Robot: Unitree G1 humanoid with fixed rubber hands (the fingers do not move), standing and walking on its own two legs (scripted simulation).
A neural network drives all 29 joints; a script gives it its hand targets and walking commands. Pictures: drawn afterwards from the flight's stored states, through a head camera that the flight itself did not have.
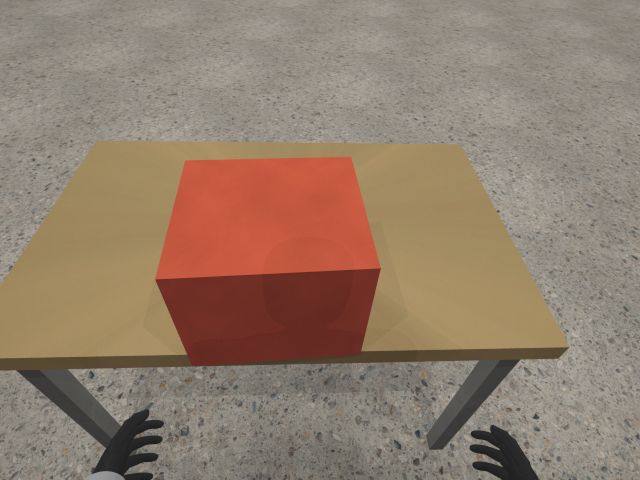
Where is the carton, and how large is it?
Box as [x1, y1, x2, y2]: [155, 157, 380, 365]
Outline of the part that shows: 350,157 185,160 155,279 192,365 360,353 380,267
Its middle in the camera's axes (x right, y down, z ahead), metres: -0.07 +0.03 +0.62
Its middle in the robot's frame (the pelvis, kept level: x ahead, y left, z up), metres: +0.45 +0.07 +0.00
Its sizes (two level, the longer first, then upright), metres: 0.267 0.239 0.219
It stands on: a table, 0.67 m high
